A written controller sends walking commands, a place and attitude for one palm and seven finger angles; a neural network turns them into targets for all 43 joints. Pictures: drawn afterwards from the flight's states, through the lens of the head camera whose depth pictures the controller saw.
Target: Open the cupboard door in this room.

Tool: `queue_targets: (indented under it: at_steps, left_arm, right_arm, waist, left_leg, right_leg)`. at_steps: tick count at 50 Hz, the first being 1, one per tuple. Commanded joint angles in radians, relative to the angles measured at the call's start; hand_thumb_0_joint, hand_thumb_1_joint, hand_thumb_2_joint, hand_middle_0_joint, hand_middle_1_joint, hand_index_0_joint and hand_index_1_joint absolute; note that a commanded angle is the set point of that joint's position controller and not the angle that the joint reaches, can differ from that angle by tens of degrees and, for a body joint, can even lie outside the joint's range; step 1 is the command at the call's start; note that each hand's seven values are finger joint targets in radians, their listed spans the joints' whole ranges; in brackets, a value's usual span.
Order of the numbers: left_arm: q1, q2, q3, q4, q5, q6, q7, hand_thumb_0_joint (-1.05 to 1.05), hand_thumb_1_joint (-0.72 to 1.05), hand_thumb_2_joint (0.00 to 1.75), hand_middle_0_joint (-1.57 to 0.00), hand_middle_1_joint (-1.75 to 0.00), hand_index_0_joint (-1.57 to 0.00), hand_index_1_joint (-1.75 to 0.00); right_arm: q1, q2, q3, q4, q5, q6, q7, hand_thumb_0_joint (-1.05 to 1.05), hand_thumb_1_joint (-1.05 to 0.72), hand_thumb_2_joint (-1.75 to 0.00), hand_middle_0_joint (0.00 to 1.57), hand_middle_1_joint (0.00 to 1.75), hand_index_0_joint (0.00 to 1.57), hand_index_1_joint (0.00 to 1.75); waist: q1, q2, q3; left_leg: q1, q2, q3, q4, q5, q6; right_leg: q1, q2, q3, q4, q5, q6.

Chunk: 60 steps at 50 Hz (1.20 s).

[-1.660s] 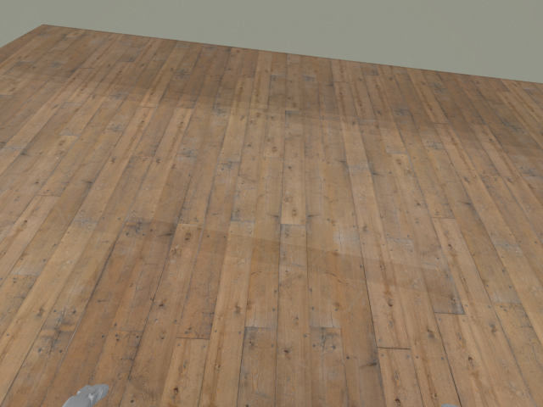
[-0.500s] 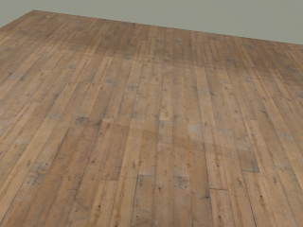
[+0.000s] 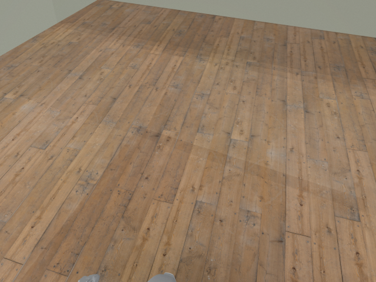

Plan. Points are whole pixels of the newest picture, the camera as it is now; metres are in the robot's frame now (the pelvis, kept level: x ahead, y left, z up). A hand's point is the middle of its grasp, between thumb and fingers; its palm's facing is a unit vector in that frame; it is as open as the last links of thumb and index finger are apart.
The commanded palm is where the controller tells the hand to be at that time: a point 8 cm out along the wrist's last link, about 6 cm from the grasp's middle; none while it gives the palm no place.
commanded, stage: turn or walk to find it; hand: left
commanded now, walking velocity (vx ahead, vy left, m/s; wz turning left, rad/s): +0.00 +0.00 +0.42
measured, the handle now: out of the picture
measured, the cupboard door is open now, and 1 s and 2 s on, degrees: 0 0 0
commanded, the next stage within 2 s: none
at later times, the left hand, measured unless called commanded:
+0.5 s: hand out of the picture -0.07 +0.23 -0.18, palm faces +0.29 -0.93 -0.24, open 7.4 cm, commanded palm none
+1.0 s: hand out of the picture -0.03 +0.19 -0.13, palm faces +0.44 -0.85 -0.29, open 7.4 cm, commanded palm none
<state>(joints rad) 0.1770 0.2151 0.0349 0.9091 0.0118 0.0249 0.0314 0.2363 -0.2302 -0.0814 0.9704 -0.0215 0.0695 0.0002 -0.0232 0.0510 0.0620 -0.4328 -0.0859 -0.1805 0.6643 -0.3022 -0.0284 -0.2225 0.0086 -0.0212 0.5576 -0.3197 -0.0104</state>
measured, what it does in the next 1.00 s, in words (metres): steps on the spot, turning left: left foot, then right foot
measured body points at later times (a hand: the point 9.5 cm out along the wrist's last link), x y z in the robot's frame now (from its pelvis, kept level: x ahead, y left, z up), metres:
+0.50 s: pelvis -0.03 +0.03 +0.00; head +0.00 +0.07 +0.45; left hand -0.09 +0.28 -0.16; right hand +0.13 -0.19 -0.13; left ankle -0.07 +0.12 -0.73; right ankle -0.03 -0.11 -0.68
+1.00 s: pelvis -0.03 -0.03 +0.01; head +0.00 -0.05 +0.46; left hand -0.05 +0.23 -0.11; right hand +0.11 -0.25 -0.16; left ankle -0.12 +0.10 -0.64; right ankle +0.01 -0.10 -0.73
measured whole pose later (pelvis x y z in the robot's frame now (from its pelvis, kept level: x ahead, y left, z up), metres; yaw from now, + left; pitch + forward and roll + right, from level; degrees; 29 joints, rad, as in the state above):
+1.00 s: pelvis -0.03 -0.03 +0.01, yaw +26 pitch -1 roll +2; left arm 0.20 0.18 0.03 0.89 0.02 0.01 0.02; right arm 0.24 -0.25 -0.10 0.99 -0.03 0.08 0.02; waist -0.02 0.04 0.05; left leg -0.47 -0.02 -0.04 1.14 -0.38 -0.03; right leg -0.23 -0.05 -0.13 0.53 -0.28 -0.04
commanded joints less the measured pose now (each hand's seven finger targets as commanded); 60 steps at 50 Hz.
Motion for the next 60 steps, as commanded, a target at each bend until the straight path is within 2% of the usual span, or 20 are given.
queue_targets:
  at_steps: [1,4,14,18,19,20,21,22,24,27,36,40,41,42,43,44,45,46,49,60]
  left_arm:
    - [-0.022,0.188,0.051,-0.082,0.009,-0.026,0.017,0.00,0.90,0.90,-0.20,-0.30,-0.20,-0.30]
    - [-0.014,0.147,0.033,-0.079,0.009,-0.035,0.009,0.00,0.90,0.90,-0.20,-0.30,-0.20,-0.30]
    - [0.170,0.208,0.056,-0.015,0.024,-0.029,0.009,0.00,0.90,0.90,-0.20,-0.30,-0.20,-0.30]
    - [0.138,0.212,0.061,-0.007,0.014,-0.023,0.005,0.00,0.90,0.90,-0.20,-0.30,-0.20,-0.30]
    - [0.133,0.190,0.057,-0.012,0.006,-0.018,0.003,0.00,0.90,0.90,-0.20,-0.30,-0.20,-0.30]
    - [0.138,0.127,0.047,-0.045,-0.002,-0.012,-0.003,0.00,0.90,0.90,-0.20,-0.30,-0.20,-0.30]
    - [0.090,0.098,0.028,-0.067,0.006,-0.004,0.000,0.00,0.90,0.90,-0.20,-0.30,-0.20,-0.30]
    - [0.061,0.115,0.032,-0.069,0.009,0.007,0.002,0.00,0.90,0.90,-0.20,-0.30,-0.20,-0.30]
    - [0.035,0.111,0.042,-0.039,0.007,0.012,-0.003,0.00,0.90,0.90,-0.20,-0.30,-0.20,-0.30]
    - [0.061,0.108,0.046,-0.021,0.004,0.006,-0.016,0.00,0.90,0.90,-0.20,-0.30,-0.20,-0.30]
    - [-0.001,0.080,0.040,-0.061,-0.004,0.007,-0.011,0.00,0.90,0.90,-0.20,-0.30,-0.20,-0.30]
    - [0.093,0.088,0.046,-0.045,-0.007,-0.009,-0.006,0.00,0.90,0.90,-0.20,-0.30,-0.20,-0.30]
    - [0.131,0.112,0.052,-0.038,-0.002,-0.019,-0.004,0.00,0.90,0.90,-0.20,-0.30,-0.20,-0.30]
    - [0.155,0.201,0.067,-0.038,0.014,-0.035,0.004,0.00,0.90,0.90,-0.20,-0.30,-0.20,-0.30]
    - [0.146,0.269,0.074,-0.054,0.015,-0.034,0.006,0.00,0.90,0.90,-0.20,-0.30,-0.20,-0.30]
    - [0.131,0.244,0.066,-0.066,0.010,-0.026,0.006,0.00,0.90,0.90,-0.20,-0.30,-0.20,-0.30]
    - [0.060,0.200,0.064,-0.077,0.008,-0.031,0.008,0.00,0.90,0.90,-0.20,-0.30,-0.20,-0.30]
    - [0.015,0.180,0.055,-0.091,0.008,-0.027,0.005,0.00,0.90,0.90,-0.20,-0.30,-0.20,-0.30]
    - [-0.012,0.123,0.037,-0.095,0.006,-0.037,0.004,0.00,0.90,0.90,-0.20,-0.30,-0.20,-0.30]
    - [0.140,0.178,0.057,-0.016,0.021,-0.030,0.008,0.00,0.90,0.90,-0.20,-0.30,-0.20,-0.30]
  right_arm:
    - [-0.015,-0.114,-0.036,-0.077,-0.003,-0.010,0.009,0.00,-0.90,-0.90,0.20,0.30,0.20,0.30]
    - [0.033,-0.088,-0.026,-0.045,0.000,-0.010,0.017,0.00,-0.90,-0.90,0.20,0.30,0.20,0.30]
    - [-0.126,-0.058,0.008,-0.086,0.012,-0.025,0.013,0.00,-0.90,-0.90,0.20,0.30,0.20,0.30]
    - [-0.039,-0.080,0.009,-0.065,0.015,-0.043,0.007,0.00,-0.90,-0.90,0.20,0.30,0.20,0.30]
    - [0.006,-0.120,0.000,-0.052,0.012,-0.054,0.007,0.00,-0.90,-0.90,0.20,0.30,0.20,0.30]
    - [0.038,-0.220,-0.022,-0.054,0.004,-0.064,0.003,0.00,-0.90,-0.90,0.20,0.30,0.20,0.30]
    - [0.080,-0.265,-0.031,-0.039,0.013,-0.054,-0.005,0.00,-0.90,-0.90,0.20,0.30,0.20,0.30]
    - [0.070,-0.244,-0.027,-0.039,0.009,-0.049,-0.008,0.00,-0.90,-0.90,0.20,0.30,0.20,0.30]
    - [0.007,-0.187,-0.012,-0.042,0.003,-0.057,-0.026,0.00,-0.90,-0.90,0.20,0.30,0.20,0.30]
    - [-0.034,-0.165,-0.003,-0.065,0.007,-0.065,-0.027,0.00,-0.90,-0.90,0.20,0.30,0.20,0.30]
    - [-0.016,-0.176,-0.018,-0.074,-0.005,-0.054,-0.019,0.00,-0.90,-0.90,0.20,0.30,0.20,0.30]
    - [-0.056,-0.174,-0.024,-0.089,-0.002,-0.048,-0.014,0.00,-0.90,-0.90,0.20,0.30,0.20,0.30]
    - [-0.057,-0.154,-0.022,-0.093,0.004,-0.047,-0.009,0.00,-0.90,-0.90,0.20,0.30,0.20,0.30]
    - [-0.020,-0.088,-0.013,-0.102,0.015,-0.048,-0.003,0.00,-0.90,-0.90,0.20,0.30,0.20,0.30]
    - [-0.029,-0.062,-0.011,-0.129,0.008,-0.043,-0.006,0.00,-0.90,-0.90,0.20,0.30,0.20,0.30]
    - [-0.044,-0.106,-0.025,-0.122,0.002,-0.032,-0.004,0.00,-0.90,-0.90,0.20,0.30,0.20,0.30]
    - [-0.032,-0.109,-0.030,-0.095,-0.003,-0.018,0.002,0.00,-0.90,-0.90,0.20,0.30,0.20,0.30]
    - [-0.018,-0.109,-0.032,-0.073,-0.003,-0.013,0.009,0.00,-0.90,-0.90,0.20,0.30,0.20,0.30]
    - [0.040,-0.082,-0.023,-0.029,-0.006,-0.011,0.018,0.00,-0.90,-0.90,0.20,0.30,0.20,0.30]
    - [-0.077,-0.047,0.004,-0.050,0.007,-0.018,0.014,0.00,-0.90,-0.90,0.20,0.30,0.20,0.30]
  waist:
    - [0.003,-0.237,0.019]
    - [-0.022,-0.197,0.041]
    - [0.075,-0.235,-0.047]
    - [0.025,-0.223,-0.124]
    - [-0.002,-0.126,-0.160]
    - [-0.015,0.173,-0.188]
    - [-0.034,0.227,-0.184]
    - [-0.031,0.113,-0.147]
    - [-0.013,0.167,-0.107]
    - [0.011,0.096,-0.089]
    - [-0.003,0.112,-0.062]
    - [0.048,0.099,-0.081]
    - [0.066,0.030,-0.095]
    - [0.069,-0.209,-0.136]
    - [0.073,-0.395,-0.102]
    - [0.077,-0.271,-0.090]
    - [0.044,-0.332,-0.040]
    - [0.023,-0.263,0.000]
    - [-0.007,-0.193,-0.003]
    - [0.071,-0.215,-0.069]
  left_leg:
    - [-0.129,0.058,0.065,0.483,-0.116,-0.001]
    - [-0.135,0.075,0.130,0.557,-0.016,-0.021]
    - [-0.010,0.100,0.236,0.136,-0.160,-0.029]
    - [0.203,0.089,0.264,-0.180,0.030,-0.004]
    - [0.351,0.141,0.215,-0.288,0.206,0.014]
    - [0.520,0.388,-0.090,-0.312,0.564,0.112]
    - [0.488,0.496,-0.170,-0.292,0.848,0.219]
    - [0.434,0.493,-0.081,-0.283,0.785,0.238]
    - [0.393,0.389,-0.041,-0.279,0.767,0.206]
    - [0.361,0.320,0.026,-0.281,0.713,0.181]
    - [0.282,0.306,-0.079,-0.290,0.560,0.203]
    - [0.147,0.264,-0.098,-0.215,0.430,0.157]
    - [0.077,0.213,-0.065,-0.152,0.298,0.112]
    - [-0.072,0.102,0.048,0.045,0.024,0.040]
    - [-0.154,0.022,0.126,0.270,-0.295,-0.001]
    - [-0.108,0.061,0.082,0.418,-0.270,0.010]
    - [-0.107,0.082,0.061,0.486,-0.201,0.012]
    - [-0.103,0.084,0.085,0.547,-0.136,0.005]
    - [-0.101,0.103,0.133,0.572,-0.019,-0.020]
    - [-0.019,0.130,0.227,0.203,-0.162,-0.033]
  right_leg:
    - [-0.101,-0.359,0.285,-0.356,-0.014,-0.121]
    - [-0.053,-0.273,0.100,-0.281,0.192,-0.100]
    - [0.145,-0.343,0.048,-0.147,0.565,-0.149]
    - [0.108,-0.319,-0.028,-0.010,0.585,-0.070]
    - [0.018,-0.280,-0.083,0.111,0.475,-0.019]
    - [-0.249,-0.152,-0.140,0.309,-0.010,0.058]
    - [-0.317,-0.105,-0.071,0.442,-0.341,0.077]
    - [-0.307,-0.127,-0.030,0.517,-0.301,0.067]
    - [-0.341,-0.126,0.009,0.573,-0.193,0.080]
    - [-0.312,-0.112,-0.008,0.568,-0.110,0.090]
    - [-0.183,-0.067,-0.021,0.261,-0.128,0.093]
    - [0.037,-0.041,-0.035,-0.013,0.050,0.079]
    - [0.143,-0.073,-0.015,-0.139,0.144,0.076]
    - [0.283,-0.286,0.190,-0.249,0.192,0.019]
    - [0.195,-0.492,0.385,-0.276,0.319,-0.090]
    - [0.071,-0.480,0.324,-0.290,0.205,-0.135]
    - [-0.024,-0.415,0.290,-0.342,0.049,-0.112]
    - [-0.062,-0.369,0.247,-0.352,-0.030,-0.092]
    - [-0.024,-0.289,0.071,-0.305,0.113,-0.071]
    - [0.135,-0.375,0.009,-0.220,0.376,-0.144]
